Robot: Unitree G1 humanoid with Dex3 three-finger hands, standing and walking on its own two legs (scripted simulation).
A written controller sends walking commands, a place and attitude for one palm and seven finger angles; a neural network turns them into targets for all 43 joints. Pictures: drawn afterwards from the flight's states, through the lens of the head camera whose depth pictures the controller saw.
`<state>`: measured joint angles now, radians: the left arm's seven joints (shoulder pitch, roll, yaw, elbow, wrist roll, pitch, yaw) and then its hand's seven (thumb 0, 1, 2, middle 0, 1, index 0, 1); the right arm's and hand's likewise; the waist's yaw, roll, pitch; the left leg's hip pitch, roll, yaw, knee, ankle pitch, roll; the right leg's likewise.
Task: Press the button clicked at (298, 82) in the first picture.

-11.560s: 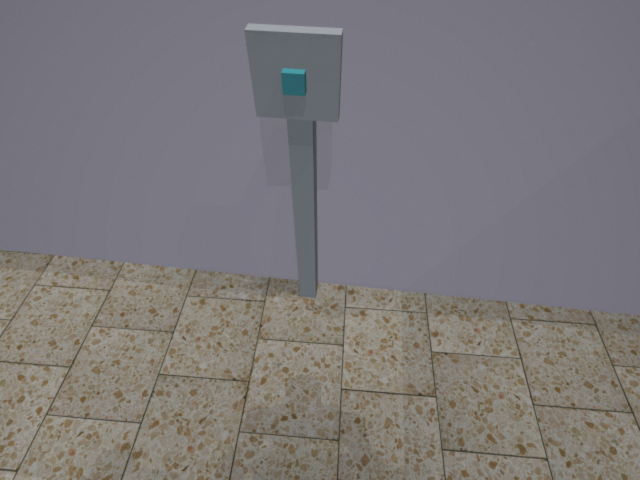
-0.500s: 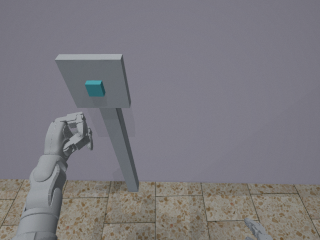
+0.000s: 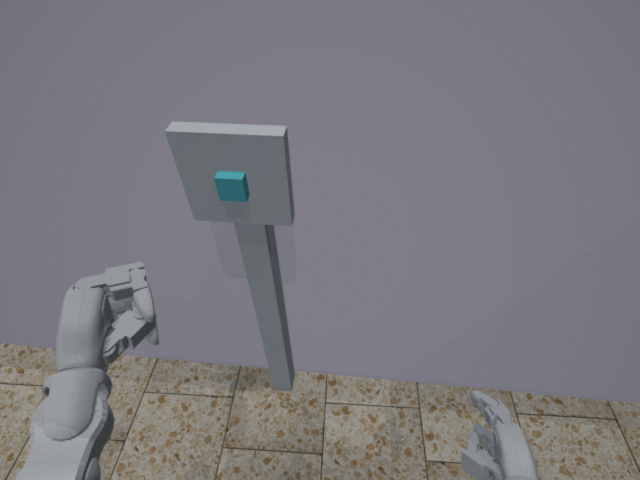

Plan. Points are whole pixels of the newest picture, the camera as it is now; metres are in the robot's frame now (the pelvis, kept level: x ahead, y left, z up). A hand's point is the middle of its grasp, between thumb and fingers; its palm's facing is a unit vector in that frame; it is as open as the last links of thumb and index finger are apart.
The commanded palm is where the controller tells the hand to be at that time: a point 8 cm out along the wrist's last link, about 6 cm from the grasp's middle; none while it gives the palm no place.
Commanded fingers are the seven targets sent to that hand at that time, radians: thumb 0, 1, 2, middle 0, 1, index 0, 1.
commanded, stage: draw the hand back to the body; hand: left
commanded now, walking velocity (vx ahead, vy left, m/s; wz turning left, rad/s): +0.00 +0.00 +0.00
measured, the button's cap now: (233, 185) +0.52 +0.20 +0.10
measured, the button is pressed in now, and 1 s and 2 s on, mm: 0 0 0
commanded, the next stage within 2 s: step back with the hand held close in 0.68 s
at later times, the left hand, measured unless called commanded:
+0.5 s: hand (83, 338) +0.19 +0.24 +0.16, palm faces +0.42 -0.82 -0.39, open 3.1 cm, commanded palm +0.15 +0.28 +0.18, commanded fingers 0.00 0.90 0.90 -1.30 -1.50 -1.30 -1.50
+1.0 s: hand (93, 330) +0.20 +0.24 +0.16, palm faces +0.36 -0.82 -0.44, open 3.1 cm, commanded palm +0.14 +0.28 +0.18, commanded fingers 0.00 0.90 0.90 -1.30 -1.50 -1.30 -1.50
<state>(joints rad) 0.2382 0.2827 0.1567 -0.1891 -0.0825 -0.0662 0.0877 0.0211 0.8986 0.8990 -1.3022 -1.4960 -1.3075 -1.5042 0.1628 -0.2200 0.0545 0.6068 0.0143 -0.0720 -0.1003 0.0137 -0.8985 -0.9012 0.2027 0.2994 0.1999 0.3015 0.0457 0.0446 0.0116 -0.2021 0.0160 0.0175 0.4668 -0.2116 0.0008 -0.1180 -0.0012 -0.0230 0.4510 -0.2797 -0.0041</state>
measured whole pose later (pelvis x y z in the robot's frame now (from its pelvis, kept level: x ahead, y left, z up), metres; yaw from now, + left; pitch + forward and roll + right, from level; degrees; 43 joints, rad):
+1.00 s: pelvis +0.01 +0.01 +0.00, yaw -1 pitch +0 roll -1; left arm 0.57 0.34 0.33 -0.49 -0.06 -0.14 0.11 0.02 0.89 0.90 -1.30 -1.50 -1.31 -1.50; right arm 0.17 -0.24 0.01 0.56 0.00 0.01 -0.07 0.01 -0.90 -0.90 0.20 0.30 0.20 0.30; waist 0.02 0.07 -0.01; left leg -0.24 0.02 0.03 0.46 -0.22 0.01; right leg -0.13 0.01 -0.01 0.40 -0.26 0.01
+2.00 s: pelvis -0.18 +0.03 -0.01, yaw -1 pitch +3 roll -3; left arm 0.60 0.41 0.39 -0.64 -0.06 -0.26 0.16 0.02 0.89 0.90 -1.31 -1.50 -1.31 -1.50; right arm 0.18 -0.14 0.01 0.61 -0.03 -0.12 -0.03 0.01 -0.90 -0.90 0.20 0.30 0.20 0.30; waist 0.01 0.00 -0.04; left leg -0.52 0.07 0.05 0.40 0.05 0.02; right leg -0.17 0.06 -0.04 0.56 -0.50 -0.03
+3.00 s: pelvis -0.26 +0.06 -0.02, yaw -1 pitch +1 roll +0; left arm 0.29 0.25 0.11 0.35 0.03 0.03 0.04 0.01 0.91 0.90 -1.22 -1.42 -1.23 -1.43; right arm 0.17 -0.26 0.00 0.80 -0.03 -0.03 0.00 0.01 -0.90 -0.90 0.20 0.30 0.20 0.30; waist 0.00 0.04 -0.03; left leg -0.39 -0.05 0.01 0.66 -0.29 0.05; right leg -0.30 -0.02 -0.04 0.68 -0.38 0.00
